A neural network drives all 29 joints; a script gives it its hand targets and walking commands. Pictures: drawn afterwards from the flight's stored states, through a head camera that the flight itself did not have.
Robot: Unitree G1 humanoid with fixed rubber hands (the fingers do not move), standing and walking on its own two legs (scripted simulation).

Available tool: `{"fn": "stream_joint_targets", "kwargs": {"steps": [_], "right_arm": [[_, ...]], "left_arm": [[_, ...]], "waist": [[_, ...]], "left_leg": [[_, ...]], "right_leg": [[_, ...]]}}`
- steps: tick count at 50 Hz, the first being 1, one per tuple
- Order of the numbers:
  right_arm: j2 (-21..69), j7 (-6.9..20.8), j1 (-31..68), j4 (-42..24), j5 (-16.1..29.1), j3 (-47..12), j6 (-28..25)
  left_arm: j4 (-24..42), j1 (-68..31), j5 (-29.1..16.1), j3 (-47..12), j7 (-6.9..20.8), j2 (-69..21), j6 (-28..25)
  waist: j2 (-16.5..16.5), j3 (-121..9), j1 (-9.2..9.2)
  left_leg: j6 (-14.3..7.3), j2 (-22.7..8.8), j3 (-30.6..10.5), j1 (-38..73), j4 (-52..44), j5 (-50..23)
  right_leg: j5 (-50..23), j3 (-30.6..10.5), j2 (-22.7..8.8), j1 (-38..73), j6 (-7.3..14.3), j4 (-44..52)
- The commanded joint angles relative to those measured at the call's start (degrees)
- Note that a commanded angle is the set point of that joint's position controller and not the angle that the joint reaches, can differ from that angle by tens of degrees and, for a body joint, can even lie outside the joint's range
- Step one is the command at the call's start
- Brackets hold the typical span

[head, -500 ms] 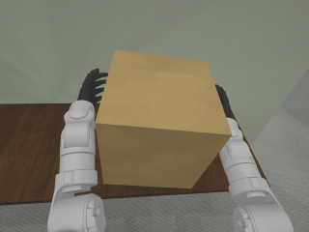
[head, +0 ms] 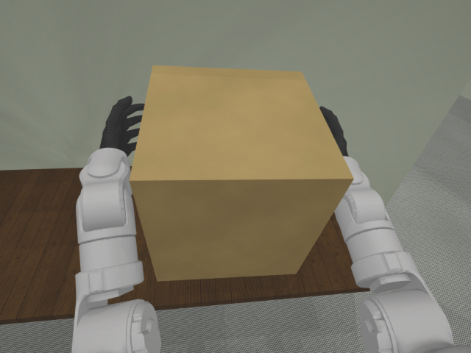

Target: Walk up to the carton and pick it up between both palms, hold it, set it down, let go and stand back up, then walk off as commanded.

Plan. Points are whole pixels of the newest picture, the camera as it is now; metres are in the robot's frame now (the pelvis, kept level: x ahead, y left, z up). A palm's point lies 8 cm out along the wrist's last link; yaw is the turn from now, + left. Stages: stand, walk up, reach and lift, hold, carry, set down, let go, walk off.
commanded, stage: reach and lift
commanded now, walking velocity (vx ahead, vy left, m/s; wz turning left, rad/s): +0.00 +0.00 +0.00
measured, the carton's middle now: (229, 176) +0.36 +0.00 +0.13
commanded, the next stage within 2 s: hold in 1.22 s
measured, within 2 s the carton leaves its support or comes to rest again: neither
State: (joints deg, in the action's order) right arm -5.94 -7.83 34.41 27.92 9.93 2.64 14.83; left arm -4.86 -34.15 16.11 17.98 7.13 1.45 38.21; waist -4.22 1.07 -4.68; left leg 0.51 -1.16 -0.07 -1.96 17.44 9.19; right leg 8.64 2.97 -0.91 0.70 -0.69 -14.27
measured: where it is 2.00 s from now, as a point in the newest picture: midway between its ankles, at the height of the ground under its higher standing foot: outside the picture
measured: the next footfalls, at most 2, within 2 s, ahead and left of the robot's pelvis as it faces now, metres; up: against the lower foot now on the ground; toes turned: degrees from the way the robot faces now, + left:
none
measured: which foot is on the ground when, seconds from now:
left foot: down 0.00-1.00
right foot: down 0.00-1.00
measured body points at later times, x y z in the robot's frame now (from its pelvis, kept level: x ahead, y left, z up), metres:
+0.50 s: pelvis +0.00 +0.00 +0.00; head -0.05 +0.03 +0.45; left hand +0.38 +0.17 +0.22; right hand +0.38 -0.17 +0.21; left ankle +0.01 +0.12 -0.75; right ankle +0.00 -0.12 -0.75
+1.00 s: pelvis +0.00 +0.00 +0.00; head -0.06 +0.03 +0.45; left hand +0.38 +0.18 +0.24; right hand +0.38 -0.17 +0.24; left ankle +0.01 +0.12 -0.75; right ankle +0.00 -0.12 -0.75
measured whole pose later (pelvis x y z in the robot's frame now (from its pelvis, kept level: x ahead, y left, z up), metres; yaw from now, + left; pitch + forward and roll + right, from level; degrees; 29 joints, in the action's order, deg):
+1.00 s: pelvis +0.00 +0.00 +0.00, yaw +0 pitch -6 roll -1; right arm -8.6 -7.5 46.0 32.5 13.7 3.3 24.3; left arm -6.8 -41.5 16.5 20.1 6.2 3.0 46.2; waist -3.4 -2.0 -4.8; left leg 0.6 -1.5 0.1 -2.5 17.8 9.2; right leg 8.2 2.5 -0.5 0.3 -0.5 -14.1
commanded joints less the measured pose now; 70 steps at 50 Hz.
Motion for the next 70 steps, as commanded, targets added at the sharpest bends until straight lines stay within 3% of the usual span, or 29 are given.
{"fn": "stream_joint_targets", "kwargs": {"steps": [1, 3, 6, 9, 10, 13, 14, 17, 23, 26, 28, 30, 31, 32, 33, 38, 39, 40, 41, 42, 44, 47, 51, 55, 57, 61, 64, 66, 70], "right_arm": [[26.5, 6.2, 41.2, -15.0, 4.4, -18.8, -2.3], [26.6, 6.2, 40.7, -13.7, 3.4, -17.2, -1.7], [25.7, 6.6, 41.7, -13.0, 3.9, -16.7, -1.1], [26.4, 7.2, 44.9, -10.1, 2.2, -14.9, -0.7], [26.6, 7.4, 45.7, -9.9, 2.6, -14.4, -0.6], [26.2, 8.0, 47.2, -10.8, 3.9, -14.7, -0.6], [25.5, 7.7, 45.8, -10.4, 4.1, -14.8, -0.2], [25.7, 7.4, 45.5, -8.3, 4.0, -14.5, 1.6], [25.4, 7.3, 46.2, -8.3, 5.9, -14.2, 2.8], [25.5, 7.6, 49.2, -8.2, 6.3, -15.2, 3.0], [25.7, 7.1, 48.0, -10.6, 7.5, -16.3, 3.3], [26.1, 6.7, 48.1, -12.3, 8.8, -18.1, 3.3], [25.2, 6.2, 46.3, -12.8, 8.8, -17.5, 3.8], [26.2, 6.5, 49.1, -12.1, 8.7, -18.2, 4.2], [26.9, 6.1, 48.4, -13.6, 8.6, -18.5, 4.3], [25.1, 6.6, 47.8, -8.4, 7.8, -14.5, 5.9], [26.7, 6.8, 49.9, -9.8, 8.5, -15.7, 6.0], [25.4, 6.9, 49.8, -8.5, 8.6, -15.5, 6.3], [25.2, 6.6, 47.3, -8.5, 8.9, -15.2, 6.7], [25.3, 6.4, 50.9, -9.4, 9.3, -15.5, 6.2], [25.3, 6.1, 50.5, -10.2, 9.1, -15.1, 6.8], [25.9, 6.1, 50.1, -9.3, 9.8, -16.1, 7.8], [25.9, 6.9, 52.7, -7.6, 9.2, -14.6, 8.4], [25.3, 6.2, 51.0, -9.0, 11.1, -16.4, 9.1], [24.9, 6.4, 52.3, -7.7, 10.0, -14.9, 9.5], [26.1, 6.6, 52.5, -9.1, 11.9, -16.3, 10.1], [24.5, 5.9, 52.0, -11.3, 12.5, -16.3, 10.8], [25.3, 5.7, 52.6, -11.6, 12.9, -17.0, 11.5], [24.8, 6.1, 53.5, -10.9, 12.6, -15.7, 12.4]], "left_arm": [[2.6, -27.3, -5.7, -24.6, 5.5, -25.5, -0.6], [1.6, -27.3, -5.4, -23.7, 6.0, -25.4, -0.1], [3.0, -29.3, -6.2, -25.0, 5.3, -25.5, 0.1], [-0.5, -32.6, -6.2, -24.4, 5.7, -26.0, 0.4], [-1.1, -32.4, -5.7, -22.9, 5.7, -25.8, 0.6], [0.0, -32.0, -5.9, -23.5, 4.5, -27.4, 1.1], [-0.4, -30.7, -5.8, -23.8, 4.7, -27.6, 1.6], [-1.9, -31.5, -4.4, -20.5, 5.8, -24.7, 2.5], [2.0, -34.9, -7.0, -24.0, 5.6, -26.2, 2.3], [-1.4, -34.7, -4.9, -19.9, 6.1, -24.2, 3.2], [3.5, -34.0, -6.7, -23.7, 5.7, -26.0, 3.3], [5.0, -33.0, -7.4, -24.3, 5.1, -26.3, 3.4], [4.2, -31.6, -8.1, -25.4, 5.2, -26.7, 3.6], [1.2, -32.2, -6.3, -22.1, 5.5, -24.2, 4.1], [2.1, -32.3, -7.0, -22.9, 5.7, -24.2, 4.1], [2.6, -37.2, -7.6, -24.1, 5.8, -25.1, 4.5], [0.9, -37.4, -7.3, -22.5, 5.8, -24.2, 4.6], [1.9, -37.6, -7.4, -23.6, 5.6, -25.1, 4.6], [1.5, -34.9, -6.9, -22.7, 5.9, -24.7, 5.2], [0.3, -36.1, -7.1, -22.2, 6.0, -25.2, 5.1], [2.2, -37.0, -8.0, -23.6, 6.2, -25.6, 5.3], [2.3, -37.5, -7.4, -21.8, 6.4, -24.4, 5.5], [-0.8, -39.5, -7.3, -21.1, 6.1, -24.5, 6.1], [1.8, -37.7, -7.9, -22.2, 6.2, -24.6, 6.5], [0.7, -40.1, -7.3, -21.1, 7.0, -24.0, 7.0], [1.4, -39.4, -7.4, -21.3, 7.1, -24.8, 7.4], [2.8, -38.1, -9.2, -23.1, 6.9, -25.6, 8.1], [2.9, -39.4, -8.1, -21.4, 7.2, -23.9, 8.3], [2.7, -41.0, -8.2, -22.2, 7.4, -24.2, 9.1]], "waist": [[4.4, -17.1, 0.17], [3.4, -15.6, 0.01], [5.6, -17.0, -0.58], [4.0, -15.4, -0.88], [3.3, -15.1, 0.28], [5.2, -19.0, 0.64], [5.2, -18.2, -0.53], [3.2, -15.6, 0.13], [6.3, -17.9, -1.33], [4.3, -15.9, 1.25], [5.6, -21.0, -0.60], [5.5, -22.2, 0.16], [5.0, -21.5, -1.97], [3.2, -18.1, 0.82], [2.8, -17.8, 0.32], [5.9, -17.0, -1.24], [4.2, -17.3, 0.17], [5.9, -18.3, 0.22], [5.4, -17.4, -0.76], [4.6, -18.9, 0.02], [5.3, -19.5, -1.42], [4.5, -18.8, -0.15], [4.7, -18.2, 0.38], [5.3, -20.4, -0.66], [5.5, -17.9, -0.48], [4.5, -19.2, 0.52], [5.1, -21.3, -1.47], [4.3, -19.3, 0.32], [6.3, -19.1, 0.21]], "left_leg": [[-0.2, 3.5, 2.7, 7.8, 0.6, -16.7], [-0.6, 3.6, 2.7, 6.4, 0.0, -15.0], [-0.3, 2.8, 2.4, 7.8, -0.4, -14.1], [-1.1, 2.8, 3.1, 4.4, -2.0, -6.7], [-1.3, 2.9, 3.0, 3.9, -2.0, -7.0], [-0.6, 2.4, 2.3, 6.5, -1.4, -10.5], [-0.2, 2.5, 2.2, 7.1, -0.6, -12.9], [-1.4, 3.3, 2.6, 4.2, -1.2, -10.0], [0.4, 2.9, 2.1, 6.1, -0.8, -13.0], [-0.8, 3.6, 2.9, 3.8, -1.3, -9.6], [0.5, 3.1, 2.2, 7.8, 0.5, -17.9], [0.8, 3.3, 2.0, 9.5, 1.4, -22.4], [1.1, 3.0, 1.6, 8.8, 1.4, -21.2], [-0.5, 3.7, 2.3, 5.6, 0.0, -16.1], [-0.6, 3.9, 2.5, 4.8, 0.7, -16.4], [0.6, 2.9, 1.9, 3.9, -0.7, -11.4], [0.0, 3.7, 2.4, 3.8, -0.2, -12.1], [0.6, 3.0, 2.1, 5.2, -0.5, -14.4], [0.7, 3.3, 2.2, 4.6, 0.0, -14.2], [0.2, 3.7, 2.4, 4.9, -0.3, -12.9], [0.9, 3.3, 2.1, 4.8, 0.2, -15.2], [0.5, 3.6, 2.1, 4.5, 0.3, -15.7], [0.2, 3.2, 2.3, 2.0, -1.5, -9.2], [0.9, 3.6, 2.1, 4.6, 0.1, -15.6], [0.7, 3.7, 2.3, 2.0, -0.9, -11.6], [0.7, 3.5, 2.3, 2.4, -1.0, -12.8], [1.3, 3.4, 1.8, 3.5, 0.4, -16.4], [0.7, 3.5, 2.2, 2.6, -0.7, -14.6], [1.3, 3.6, 2.6, 0.9, -1.1, -11.2]], "right_leg": [[-9.4, 2.7, 4.3, 0.6, -1.3, 0.4], [-8.7, 2.4, 4.1, 1.1, -1.3, 0.9], [-7.6, 2.3, 4.2, 0.1, -0.7, 0.5], [-3.0, 2.3, 3.7, 0.5, -0.4, 1.1], [-3.2, 2.2, 3.9, 0.2, -0.6, 0.9], [-4.8, 2.2, 4.1, -0.3, -0.2, 0.5], [-6.7, 2.1, 4.4, 0.2, -0.4, 0.6], [-6.6, 1.3, 3.9, 1.5, -0.9, 0.8], [-7.7, 1.3, 4.2, 1.2, -0.6, 0.4], [-5.0, 0.9, 3.7, 1.4, -0.6, 1.1], [-12.3, 1.1, 4.4, 3.0, -0.7, -0.2], [-14.2, 1.4, 4.8, 3.5, -1.3, -0.2], [-14.5, 1.3, 4.7, 3.9, -1.4, 0.1], [-11.0, 1.2, 4.4, 3.4, -1.8, 0.6], [-13.7, 0.8, 4.1, 4.1, -1.7, 0.2], [-6.9, 0.5, 4.2, 1.7, -0.6, 0.4], [-7.5, 1.0, 4.0, 2.2, -1.2, 0.8], [-8.6, 1.0, 4.4, 1.8, -0.7, 0.4], [-10.2, 0.6, 4.3, 2.7, -0.7, 0.4], [-9.6, 0.5, 4.3, 2.7, -0.9, 0.7], [-11.4, 0.5, 4.4, 3.5, -1.0, 0.4], [-11.6, 0.4, 4.4, 4.1, -1.1, 0.2], [-6.2, 0.2, 4.2, 2.6, -0.4, 0.7], [-13.8, -0.1, 4.5, 4.3, -1.0, -0.1], [-8.4, -0.4, 4.1, 3.6, -0.6, 0.8], [-10.1, -0.3, 4.8, 4.2, -0.4, 0.5], [-13.4, -0.8, 4.9, 5.1, -0.5, 0.2], [-11.0, -0.6, 4.8, 4.9, -0.7, 0.7], [-8.4, -1.2, 4.5, 4.2, 0.3, 0.7]]}}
